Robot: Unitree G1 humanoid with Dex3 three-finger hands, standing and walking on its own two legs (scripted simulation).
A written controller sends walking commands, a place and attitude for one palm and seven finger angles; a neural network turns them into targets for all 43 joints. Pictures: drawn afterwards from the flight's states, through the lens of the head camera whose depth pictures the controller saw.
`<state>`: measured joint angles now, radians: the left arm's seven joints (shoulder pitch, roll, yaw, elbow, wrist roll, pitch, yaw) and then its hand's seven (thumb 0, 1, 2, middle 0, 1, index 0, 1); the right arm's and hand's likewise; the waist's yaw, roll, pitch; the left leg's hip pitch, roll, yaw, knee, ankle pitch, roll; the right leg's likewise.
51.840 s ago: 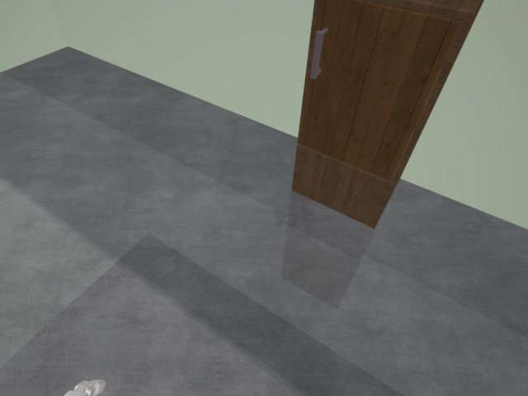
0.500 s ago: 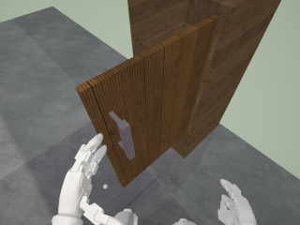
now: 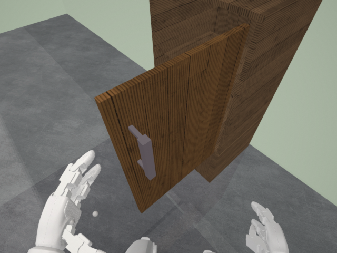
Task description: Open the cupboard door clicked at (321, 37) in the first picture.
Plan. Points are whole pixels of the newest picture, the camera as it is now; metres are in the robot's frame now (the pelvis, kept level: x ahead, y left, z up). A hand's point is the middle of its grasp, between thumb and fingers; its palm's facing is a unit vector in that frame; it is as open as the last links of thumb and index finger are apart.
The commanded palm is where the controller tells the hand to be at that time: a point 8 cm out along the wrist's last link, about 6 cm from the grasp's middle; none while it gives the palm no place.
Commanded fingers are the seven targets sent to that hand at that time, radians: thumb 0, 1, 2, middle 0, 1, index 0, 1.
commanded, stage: draw the hand back to the body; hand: left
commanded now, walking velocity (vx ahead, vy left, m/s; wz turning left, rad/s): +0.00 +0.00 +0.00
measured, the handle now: (142, 154) +0.32 +0.09 +0.07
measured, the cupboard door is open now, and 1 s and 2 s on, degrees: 89 89 89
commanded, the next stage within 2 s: step back with the hand held close in 1.40 s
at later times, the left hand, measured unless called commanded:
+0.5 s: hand (44, 197) +0.19 +0.22 +0.15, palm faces +0.19 -0.93 -0.31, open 15.1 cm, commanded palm +0.15 +0.27 +0.18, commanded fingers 0.00 0.03 0.52 -0.17 -0.30 -0.17 -0.30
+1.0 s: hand out of the picture +0.23 +0.28 +0.23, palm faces +0.41 -0.81 -0.42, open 9.3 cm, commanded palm +0.18 +0.32 +0.25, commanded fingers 0.00 0.90 0.90 -0.20 -0.30 -0.20 -0.30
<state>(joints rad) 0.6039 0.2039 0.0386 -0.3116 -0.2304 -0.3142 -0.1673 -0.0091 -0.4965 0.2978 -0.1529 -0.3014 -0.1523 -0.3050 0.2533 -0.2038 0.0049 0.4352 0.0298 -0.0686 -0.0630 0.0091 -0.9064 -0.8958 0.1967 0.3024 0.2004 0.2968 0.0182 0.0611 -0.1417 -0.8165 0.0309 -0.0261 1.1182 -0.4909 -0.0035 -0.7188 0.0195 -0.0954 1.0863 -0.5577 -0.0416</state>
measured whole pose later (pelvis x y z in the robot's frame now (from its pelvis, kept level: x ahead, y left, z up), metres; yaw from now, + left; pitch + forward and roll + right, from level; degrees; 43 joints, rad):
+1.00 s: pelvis +0.03 +0.02 +0.08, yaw -1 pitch -3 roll -1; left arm 0.50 0.35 0.31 -0.43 -0.05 -0.05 0.12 0.01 0.56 0.75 -0.20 -0.30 -0.20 -0.31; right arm 0.20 -0.22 0.04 0.61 0.00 -0.10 -0.08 0.01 -0.90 -0.90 0.20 0.30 0.20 0.30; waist 0.07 0.06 0.01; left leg -0.15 -0.01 0.04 0.47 -0.26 0.03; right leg -0.07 0.00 -0.03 0.42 -0.29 0.00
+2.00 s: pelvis -0.02 +0.02 +0.08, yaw -3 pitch +0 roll -1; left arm 0.57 0.44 0.40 -0.50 -0.05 -0.15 0.13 0.02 0.89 0.90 -0.21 -0.30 -0.21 -0.31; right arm 0.17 -0.23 -0.02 0.55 0.02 0.01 -0.10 0.01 -0.91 -0.90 0.20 0.30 0.20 0.30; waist 0.00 0.03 0.03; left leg -0.30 0.02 0.07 0.48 -0.18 0.03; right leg -0.24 0.02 -0.01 0.44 -0.20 0.00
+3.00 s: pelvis -0.18 +0.02 +0.07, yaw -6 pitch +1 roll -1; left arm 0.59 0.50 0.44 -0.54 -0.07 -0.20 0.13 0.02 0.89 0.90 -0.22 -0.30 -0.22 -0.31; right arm 0.21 -0.20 0.02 0.64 0.00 -0.06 -0.08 0.01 -0.90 -0.90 0.20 0.30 0.20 0.30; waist -0.03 -0.03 -0.03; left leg -0.43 0.01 0.02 0.51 -0.11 0.03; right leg -0.09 0.05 0.00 0.49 -0.41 -0.02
